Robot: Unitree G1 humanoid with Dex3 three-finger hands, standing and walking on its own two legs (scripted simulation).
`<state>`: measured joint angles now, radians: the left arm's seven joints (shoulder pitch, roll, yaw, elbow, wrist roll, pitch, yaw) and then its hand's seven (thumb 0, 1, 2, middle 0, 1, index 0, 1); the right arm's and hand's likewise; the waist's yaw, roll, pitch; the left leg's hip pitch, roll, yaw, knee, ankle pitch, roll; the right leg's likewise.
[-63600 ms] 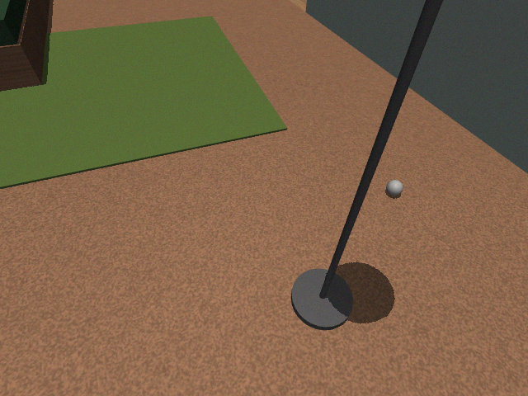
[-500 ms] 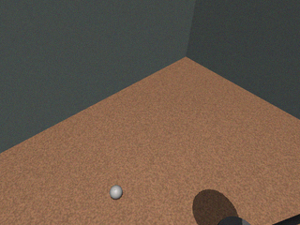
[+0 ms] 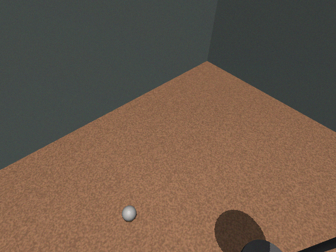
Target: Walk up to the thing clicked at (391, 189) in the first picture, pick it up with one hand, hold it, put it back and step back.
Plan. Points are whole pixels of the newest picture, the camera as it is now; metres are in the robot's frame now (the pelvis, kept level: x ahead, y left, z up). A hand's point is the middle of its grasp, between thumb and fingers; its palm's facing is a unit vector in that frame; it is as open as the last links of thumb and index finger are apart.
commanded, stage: stand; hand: left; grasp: from above
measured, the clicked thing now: (129, 213) +0.45 +0.22 -0.74
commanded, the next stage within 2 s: step back in 0.12 s
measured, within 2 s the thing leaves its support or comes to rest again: neither
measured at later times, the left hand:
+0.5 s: hand out of the picture +0.10 +0.31 -0.18, palm faces +0.01 -0.93 -0.37, open 7.4 cm
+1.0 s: hand out of the picture -0.07 +0.29 -0.16, palm faces -0.05 -0.91 -0.41, open 7.4 cm
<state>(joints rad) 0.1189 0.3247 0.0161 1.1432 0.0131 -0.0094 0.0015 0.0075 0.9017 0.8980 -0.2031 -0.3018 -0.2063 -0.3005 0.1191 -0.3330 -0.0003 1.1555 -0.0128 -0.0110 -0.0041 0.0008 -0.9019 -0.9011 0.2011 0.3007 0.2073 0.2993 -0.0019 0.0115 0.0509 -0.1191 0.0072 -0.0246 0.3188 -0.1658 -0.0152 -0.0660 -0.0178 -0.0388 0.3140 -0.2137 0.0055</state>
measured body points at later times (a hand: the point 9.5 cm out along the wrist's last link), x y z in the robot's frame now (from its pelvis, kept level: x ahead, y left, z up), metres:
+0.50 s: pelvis -0.05 +0.04 -0.03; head +0.03 +0.06 +0.42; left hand +0.10 +0.36 -0.16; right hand +0.03 -0.28 -0.14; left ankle -0.02 +0.13 -0.75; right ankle -0.05 -0.11 -0.71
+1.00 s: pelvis -0.16 +0.02 -0.02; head -0.11 +0.00 +0.43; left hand -0.07 +0.33 -0.13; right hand -0.07 -0.29 -0.15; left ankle -0.12 +0.15 -0.68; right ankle -0.15 -0.09 -0.75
